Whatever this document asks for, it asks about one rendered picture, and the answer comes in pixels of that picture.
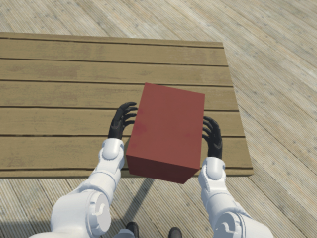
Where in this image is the left robot upper arm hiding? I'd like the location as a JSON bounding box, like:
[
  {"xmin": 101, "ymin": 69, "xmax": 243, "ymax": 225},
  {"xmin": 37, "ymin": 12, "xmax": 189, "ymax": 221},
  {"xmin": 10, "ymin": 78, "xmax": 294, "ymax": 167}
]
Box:
[{"xmin": 29, "ymin": 190, "xmax": 111, "ymax": 238}]

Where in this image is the right robot hand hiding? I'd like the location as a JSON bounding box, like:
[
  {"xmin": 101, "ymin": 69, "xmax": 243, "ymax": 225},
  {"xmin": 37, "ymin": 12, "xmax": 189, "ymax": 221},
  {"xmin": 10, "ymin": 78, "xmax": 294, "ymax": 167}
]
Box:
[{"xmin": 202, "ymin": 116, "xmax": 223, "ymax": 160}]

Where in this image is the right robot upper arm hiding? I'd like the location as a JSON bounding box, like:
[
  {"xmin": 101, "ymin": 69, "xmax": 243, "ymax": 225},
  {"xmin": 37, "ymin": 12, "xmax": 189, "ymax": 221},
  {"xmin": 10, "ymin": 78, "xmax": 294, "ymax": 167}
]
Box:
[{"xmin": 212, "ymin": 211, "xmax": 274, "ymax": 238}]

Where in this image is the left robot shin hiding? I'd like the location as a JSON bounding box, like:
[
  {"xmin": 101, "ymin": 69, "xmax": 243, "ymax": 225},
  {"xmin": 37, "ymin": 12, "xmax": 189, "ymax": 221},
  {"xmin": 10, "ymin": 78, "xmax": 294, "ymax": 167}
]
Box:
[{"xmin": 118, "ymin": 229, "xmax": 134, "ymax": 236}]

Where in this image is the right robot foot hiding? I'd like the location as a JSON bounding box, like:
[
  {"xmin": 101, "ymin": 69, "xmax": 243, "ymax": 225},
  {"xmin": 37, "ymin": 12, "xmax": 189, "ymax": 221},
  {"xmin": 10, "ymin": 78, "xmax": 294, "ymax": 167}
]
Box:
[{"xmin": 168, "ymin": 227, "xmax": 182, "ymax": 238}]

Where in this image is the right robot forearm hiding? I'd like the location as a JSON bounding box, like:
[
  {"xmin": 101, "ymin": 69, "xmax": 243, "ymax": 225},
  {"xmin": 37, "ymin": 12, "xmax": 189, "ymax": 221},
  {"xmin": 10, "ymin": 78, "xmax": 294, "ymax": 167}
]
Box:
[{"xmin": 198, "ymin": 157, "xmax": 254, "ymax": 232}]

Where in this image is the carton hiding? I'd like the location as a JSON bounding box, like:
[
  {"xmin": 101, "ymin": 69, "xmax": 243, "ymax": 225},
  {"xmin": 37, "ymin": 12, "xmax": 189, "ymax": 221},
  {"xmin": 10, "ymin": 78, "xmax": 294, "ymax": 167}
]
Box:
[{"xmin": 126, "ymin": 82, "xmax": 205, "ymax": 184}]

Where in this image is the left robot hand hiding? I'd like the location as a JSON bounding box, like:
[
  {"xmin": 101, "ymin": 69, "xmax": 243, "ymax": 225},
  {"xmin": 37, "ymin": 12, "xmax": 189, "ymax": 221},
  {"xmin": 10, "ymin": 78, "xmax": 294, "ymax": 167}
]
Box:
[{"xmin": 107, "ymin": 102, "xmax": 138, "ymax": 140}]

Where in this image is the left robot forearm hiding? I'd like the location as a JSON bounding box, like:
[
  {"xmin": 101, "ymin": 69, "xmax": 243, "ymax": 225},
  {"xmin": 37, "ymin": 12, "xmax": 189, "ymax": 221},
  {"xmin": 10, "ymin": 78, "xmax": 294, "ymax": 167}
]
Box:
[{"xmin": 50, "ymin": 138, "xmax": 125, "ymax": 231}]

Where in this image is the table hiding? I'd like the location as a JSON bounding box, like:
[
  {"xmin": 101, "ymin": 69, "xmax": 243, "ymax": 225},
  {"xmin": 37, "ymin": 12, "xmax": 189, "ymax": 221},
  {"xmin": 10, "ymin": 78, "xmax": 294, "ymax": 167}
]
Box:
[{"xmin": 0, "ymin": 32, "xmax": 255, "ymax": 179}]

